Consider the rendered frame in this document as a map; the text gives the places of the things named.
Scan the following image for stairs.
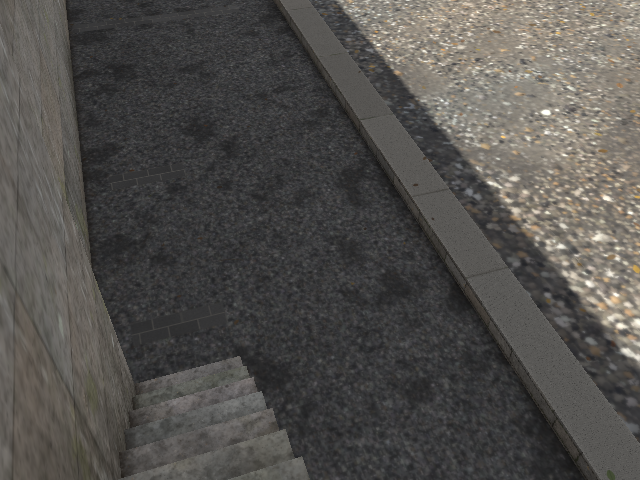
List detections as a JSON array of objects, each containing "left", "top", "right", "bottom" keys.
[{"left": 118, "top": 356, "right": 310, "bottom": 480}]

